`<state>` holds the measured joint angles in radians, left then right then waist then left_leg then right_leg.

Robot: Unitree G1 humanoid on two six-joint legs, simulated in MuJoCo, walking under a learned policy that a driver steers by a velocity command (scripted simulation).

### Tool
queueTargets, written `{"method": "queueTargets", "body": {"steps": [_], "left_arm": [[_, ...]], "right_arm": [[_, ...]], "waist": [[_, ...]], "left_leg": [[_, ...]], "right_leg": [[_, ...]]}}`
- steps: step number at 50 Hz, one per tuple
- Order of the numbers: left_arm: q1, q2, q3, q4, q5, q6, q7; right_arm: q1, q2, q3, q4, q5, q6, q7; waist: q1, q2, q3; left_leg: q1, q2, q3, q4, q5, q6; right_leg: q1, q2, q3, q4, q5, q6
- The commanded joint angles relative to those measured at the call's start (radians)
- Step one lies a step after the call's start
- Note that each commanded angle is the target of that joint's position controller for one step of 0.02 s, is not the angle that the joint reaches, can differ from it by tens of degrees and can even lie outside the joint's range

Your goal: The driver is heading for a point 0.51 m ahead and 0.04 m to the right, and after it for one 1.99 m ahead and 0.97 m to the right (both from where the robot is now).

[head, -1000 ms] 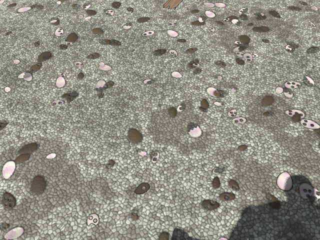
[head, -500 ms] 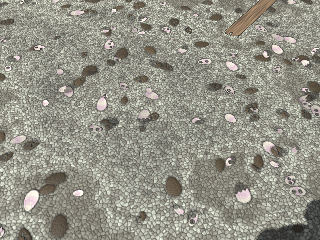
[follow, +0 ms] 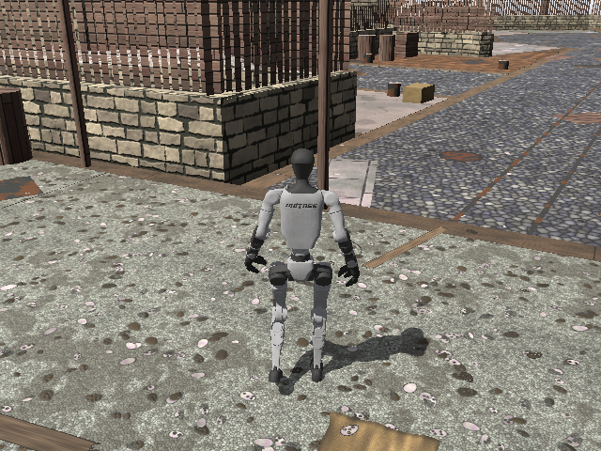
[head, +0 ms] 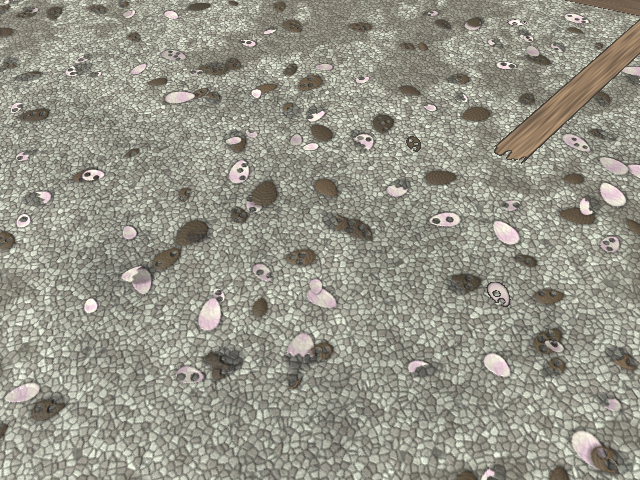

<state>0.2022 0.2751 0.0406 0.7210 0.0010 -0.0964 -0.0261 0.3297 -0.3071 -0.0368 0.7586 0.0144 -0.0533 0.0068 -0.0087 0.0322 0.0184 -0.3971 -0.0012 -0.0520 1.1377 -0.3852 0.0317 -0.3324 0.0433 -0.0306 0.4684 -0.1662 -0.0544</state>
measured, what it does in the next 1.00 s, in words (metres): walks ahead, turning right: left foot, then right foot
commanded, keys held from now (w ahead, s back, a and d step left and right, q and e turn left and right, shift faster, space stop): w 0.34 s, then w+e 0.16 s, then e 0.50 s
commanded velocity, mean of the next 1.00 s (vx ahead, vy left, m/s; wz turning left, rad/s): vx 0.35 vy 0.00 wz -0.25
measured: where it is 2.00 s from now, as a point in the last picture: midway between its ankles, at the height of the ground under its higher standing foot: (325, 477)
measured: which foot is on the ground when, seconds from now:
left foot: up 0.00-0.36, down 0.38-0.84, up 0.86-1.00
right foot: down 0.00-0.40, up 0.42-0.84, down 0.86-1.00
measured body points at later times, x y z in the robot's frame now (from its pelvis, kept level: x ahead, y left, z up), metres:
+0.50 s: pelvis +0.28 +0.05 +0.00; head +0.31 +0.07 +0.45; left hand +0.33 +0.34 -0.14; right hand +0.44 -0.21 -0.09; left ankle +0.34 +0.15 -0.74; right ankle +0.17 -0.09 -0.65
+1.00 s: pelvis +0.46 +0.01 -0.01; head +0.50 -0.02 +0.44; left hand +0.68 +0.24 -0.09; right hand +0.53 -0.30 -0.12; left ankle +0.45 +0.17 -0.65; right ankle +0.52 -0.09 -0.74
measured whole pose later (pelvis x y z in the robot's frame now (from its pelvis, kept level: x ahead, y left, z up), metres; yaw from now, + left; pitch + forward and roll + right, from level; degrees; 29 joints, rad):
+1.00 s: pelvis +0.46 +0.01 -0.01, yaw -18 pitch +3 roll +2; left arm 0.17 0.30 0.08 0.65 -0.01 0.00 -0.01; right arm 0.10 -0.30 -0.06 0.75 0.00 0.00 -0.03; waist 0.02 0.02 0.07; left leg -0.50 0.00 -0.03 1.16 -0.49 -0.05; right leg -0.44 0.07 0.04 0.50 -0.10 -0.07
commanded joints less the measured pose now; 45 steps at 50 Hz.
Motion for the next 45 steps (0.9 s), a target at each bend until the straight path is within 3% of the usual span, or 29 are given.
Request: {"method": "queueTargets", "body": {"steps": [1,4,9,13,16,17,18,19,20,21,22,23,24,25,27,29,31,34,37,40,41,42,43,44,45], "left_arm": [[0.046,0.107,0.025,-0.03,0.005,-0.007,0.002],[0.052,0.139,0.035,-0.005,-0.005,-0.015,0.007],[0.112,0.168,0.041,0.039,-0.015,-0.001,0.017],[0.182,0.184,0.046,0.085,-0.024,0.018,0.02],[0.182,0.2,0.054,0.103,-0.026,0.036,0.028],[0.165,0.209,0.056,0.103,-0.025,0.041,0.03],[0.158,0.196,0.05,0.103,-0.024,0.046,0.031],[0.155,0.152,0.031,0.086,-0.009,0.044,0.032],[0.276,0.04,-0.005,0.062,-0.004,0.025,0.026],[0.258,0.092,0.004,0.083,-0.019,0.008,0.02],[0.171,0.171,0.03,0.061,-0.047,0.002,0.016],[0.108,0.166,0.03,0.044,-0.048,0.003,0.017],[0.079,0.153,0.033,0.04,-0.035,0.009,0.021],[0.098,0.14,0.038,0.049,-0.03,0.024,0.025],[0.145,0.095,0.036,0.07,-0.029,0.054,0.033],[0.136,0.081,0.039,0.053,-0.019,0.07,0.041],[0.098,0.064,0.035,0.028,-0.011,0.071,0.036],[-0.003,0.036,0.025,-0.014,-0.007,0.064,0.008],[-0.045,0.059,0.036,-0.055,-0.007,0.07,-0.016],[-0.022,0.098,0.056,-0.08,0.0,0.078,-0.03],[0.035,0.115,0.068,-0.072,-0.001,0.077,-0.03],[0.128,0.156,0.09,-0.049,0.002,0.071,-0.021],[0.182,0.262,0.118,-0.059,0.004,0.071,0.006],[0.143,0.318,0.114,-0.093,0.018,0.073,0.018],[0.13,0.267,0.1,-0.118,0.013,0.073,0.01]], "right_arm": [[-0.027,-0.085,-0.028,-0.091,-0.003,-0.018,0.001],[-0.068,-0.055,-0.018,-0.106,-0.013,-0.008,-0.005],[-0.236,-0.019,-0.004,-0.141,-0.009,-0.026,0.006],[-0.334,-0.03,-0.008,-0.177,0.002,-0.036,0.025],[-0.321,-0.055,-0.018,-0.185,-0.001,-0.041,0.036],[-0.266,-0.072,-0.028,-0.172,-0.004,-0.042,0.035],[-0.147,-0.106,-0.048,-0.138,-0.008,-0.043,0.028],[0.023,-0.163,-0.07,-0.105,-0.018,-0.041,0.017],[0.116,-0.265,-0.094,-0.092,-0.034,-0.033,0.01],[0.145,-0.183,-0.075,-0.088,-0.022,-0.027,0.01],[0.082,-0.138,-0.058,-0.086,-0.017,-0.026,0.007],[0.015,-0.113,-0.049,-0.09,-0.016,-0.026,0.006],[-0.043,-0.082,-0.04,-0.086,-0.019,-0.03,0.009],[-0.082,-0.058,-0.034,-0.085,-0.024,-0.04,0.011],[-0.13,-0.05,-0.036,-0.073,-0.035,-0.058,0.015],[-0.156,-0.071,-0.045,-0.059,-0.039,-0.065,0.008],[-0.169,-0.087,-0.051,-0.049,-0.036,-0.057,-0.008],[-0.149,-0.109,-0.056,-0.032,-0.028,-0.033,-0.032],[-0.13,-0.134,-0.067,-0.013,-0.01,-0.006,-0.041],[-0.159,-0.151,-0.078,-0.013,0.014,0.02,-0.049],[-0.174,-0.148,-0.079,-0.018,0.021,0.028,-0.053],[-0.159,-0.127,-0.073,-0.016,0.019,0.033,-0.053],[-0.11,-0.097,-0.059,-0.03,-0.019,0.028,-0.047],[-0.033,-0.025,-0.033,-0.053,-0.062,0.023,-0.032],[-0.047,-0.074,-0.037,-0.044,-0.033,0.018,-0.017]], "waist": [[0.012,-0.124,-0.035],[0.006,-0.109,-0.007],[0.066,-0.088,0.018],[0.096,-0.091,0.04],[0.063,-0.104,0.026],[0.026,-0.112,-0.007],[-0.039,-0.096,-0.081],[-0.113,-0.052,-0.218],[-0.086,0.19,-0.374],[-0.116,0.207,-0.431],[-0.113,0.127,-0.254],[-0.084,0.078,-0.155],[-0.055,0.054,-0.079],[-0.02,0.079,-0.046],[0.021,0.072,-0.021],[0.046,0.059,-0.007],[0.045,0.057,-0.008],[-0.001,0.045,-0.022],[-0.013,0.04,-0.036],[0.017,0.05,-0.043],[0.049,0.042,-0.064],[0.088,-0.01,-0.116],[0.094,-0.197,-0.187],[0.002,-0.337,-0.29],[0.052,-0.205,-0.43]], "left_leg": [[-0.24,0.109,-0.027,-0.024,0.087,-0.021],[-0.26,0.125,-0.003,-0.144,0.162,-0.054],[-0.204,0.094,0.034,-0.469,0.44,-0.059],[-0.213,0.07,0.031,-0.581,0.449,-0.032],[-0.174,0.053,0.035,-0.627,0.342,0.009],[-0.086,0.028,0.058,-0.645,0.317,0.027],[0.103,0.004,0.08,-0.671,0.33,0.054],[0.394,0.106,-0.014,-0.623,0.371,0.103],[0.789,0.374,-0.447,-0.662,0.232,0.254],[0.798,0.418,-0.662,-0.791,0.095,0.28],[0.668,0.389,-0.514,-0.817,0.037,0.228],[0.525,0.349,-0.382,-0.844,0.068,0.196],[0.4,0.307,-0.287,-0.886,0.126,0.178],[0.313,0.273,-0.205,-0.926,0.185,0.161],[0.21,0.257,-0.083,-0.957,0.473,0.166],[0.186,0.253,0.031,-0.942,0.75,0.168],[0.191,0.23,0.123,-0.938,0.803,0.156],[0.228,0.213,0.2,-0.922,0.789,0.142],[0.327,0.259,0.2,-0.868,0.775,0.137],[0.373,0.285,0.198,-0.733,0.843,0.111],[0.364,0.265,0.214,-0.627,0.882,0.088],[0.33,0.202,0.24,-0.451,0.836,0.045],[0.131,0.115,0.257,-0.164,0.478,-0.035],[-0.17,-0.074,0.152,0.157,-0.345,-0.105],[-0.211,-0.051,-0.048,0.255,-0.329,-0.098]], "right_leg": [[0.209,-0.263,0.335,-0.278,0.056,-0.184],[0.161,-0.253,0.24,-0.321,0.186,-0.2],[0.174,-0.202,0.117,-0.328,0.229,-0.153],[0.288,-0.256,0.141,-0.287,0.221,-0.141],[0.376,-0.293,0.156,-0.211,0.329,-0.115],[0.382,-0.282,0.142,-0.144,0.463,-0.101],[0.341,-0.237,0.116,0.003,0.577,-0.078],[0.185,-0.186,0.087,0.242,0.445,-0.045],[-0.222,-0.023,0.027,0.642,-0.048,0.033],[-0.348,-0.003,0.164,0.783,-0.412,0.034],[-0.429,-0.056,0.175,0.839,-0.359,0.027],[-0.423,-0.108,0.142,0.805,-0.269,0.026],[-0.394,-0.136,0.129,0.749,-0.205,0.032],[-0.335,-0.164,0.137,0.707,-0.151,0.038],[-0.244,-0.157,0.128,0.687,-0.117,0.063],[-0.254,-0.146,0.122,0.634,-0.073,0.087],[-0.25,-0.143,0.093,0.495,0.042,0.096],[-0.192,-0.124,0.038,0.283,0.211,0.086],[-0.193,-0.117,0.029,0.194,0.184,0.064],[-0.157,-0.085,-0.003,0.151,0.045,0.017],[-0.085,-0.053,-0.025,0.098,0.047,-0.006],[0.058,-0.011,-0.031,0.006,0.167,-0.041],[0.276,-0.173,0.214,-0.006,0.658,-0.12],[0.498,-0.394,0.592,0.034,0.987,-0.335],[0.524,-0.412,0.64,-0.025,0.784,-0.39]]}}
Velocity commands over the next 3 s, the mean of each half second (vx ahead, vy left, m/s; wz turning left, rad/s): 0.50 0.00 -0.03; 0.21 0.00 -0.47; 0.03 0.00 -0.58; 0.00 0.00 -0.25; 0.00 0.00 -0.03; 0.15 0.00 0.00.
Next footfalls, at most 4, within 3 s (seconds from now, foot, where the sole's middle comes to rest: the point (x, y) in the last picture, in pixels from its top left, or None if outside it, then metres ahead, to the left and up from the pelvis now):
0.38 left None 0.38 0.15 -0.77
0.86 right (390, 441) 0.56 -0.10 -0.77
1.28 left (286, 417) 0.62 0.12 -0.77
1.70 right None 0.44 -0.08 -0.77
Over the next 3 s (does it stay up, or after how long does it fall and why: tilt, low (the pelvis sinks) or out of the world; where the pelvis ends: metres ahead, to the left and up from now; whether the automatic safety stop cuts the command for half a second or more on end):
stays up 0.52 -0.02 0.00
